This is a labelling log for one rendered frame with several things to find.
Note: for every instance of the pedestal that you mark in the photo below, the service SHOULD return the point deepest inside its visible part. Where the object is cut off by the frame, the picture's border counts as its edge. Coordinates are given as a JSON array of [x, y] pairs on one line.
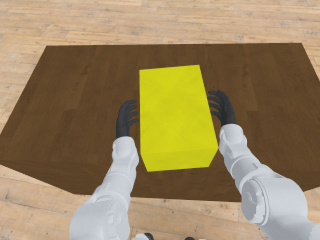
[[63, 126]]

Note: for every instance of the left robot upper arm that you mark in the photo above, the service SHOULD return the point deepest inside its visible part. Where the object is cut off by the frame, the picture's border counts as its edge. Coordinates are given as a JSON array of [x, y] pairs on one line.
[[103, 220]]

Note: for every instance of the right robot upper arm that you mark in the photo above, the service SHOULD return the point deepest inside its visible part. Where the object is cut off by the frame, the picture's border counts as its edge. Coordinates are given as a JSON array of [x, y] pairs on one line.
[[278, 207]]

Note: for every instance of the robot left forearm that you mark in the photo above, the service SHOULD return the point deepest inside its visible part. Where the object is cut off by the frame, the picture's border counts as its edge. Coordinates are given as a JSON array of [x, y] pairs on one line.
[[120, 178]]

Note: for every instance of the robot right forearm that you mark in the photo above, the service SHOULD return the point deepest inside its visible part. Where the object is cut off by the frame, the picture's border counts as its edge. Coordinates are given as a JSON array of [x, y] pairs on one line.
[[238, 159]]

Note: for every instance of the robot right hand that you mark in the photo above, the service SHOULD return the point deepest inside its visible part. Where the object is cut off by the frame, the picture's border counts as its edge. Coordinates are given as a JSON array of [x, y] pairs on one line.
[[226, 113]]

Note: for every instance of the robot left hand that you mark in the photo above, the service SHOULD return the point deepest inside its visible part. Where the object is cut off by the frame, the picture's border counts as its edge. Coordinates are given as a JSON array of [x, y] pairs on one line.
[[122, 123]]

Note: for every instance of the carton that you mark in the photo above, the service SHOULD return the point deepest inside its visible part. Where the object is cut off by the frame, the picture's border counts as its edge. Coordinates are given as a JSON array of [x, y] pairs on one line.
[[176, 127]]

